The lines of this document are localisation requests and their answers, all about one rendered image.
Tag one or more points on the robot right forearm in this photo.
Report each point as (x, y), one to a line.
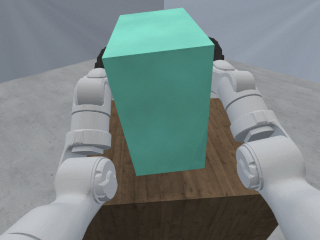
(248, 114)

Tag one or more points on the pedestal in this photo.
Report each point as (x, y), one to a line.
(209, 203)

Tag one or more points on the left robot upper arm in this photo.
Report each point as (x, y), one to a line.
(82, 186)

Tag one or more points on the robot left hand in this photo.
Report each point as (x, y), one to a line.
(99, 63)

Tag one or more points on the robot left forearm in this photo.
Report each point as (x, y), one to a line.
(91, 112)

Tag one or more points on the right robot upper arm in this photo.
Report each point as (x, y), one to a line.
(273, 166)

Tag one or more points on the carton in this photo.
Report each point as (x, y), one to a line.
(159, 66)

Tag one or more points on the robot right hand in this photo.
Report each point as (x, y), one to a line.
(217, 50)

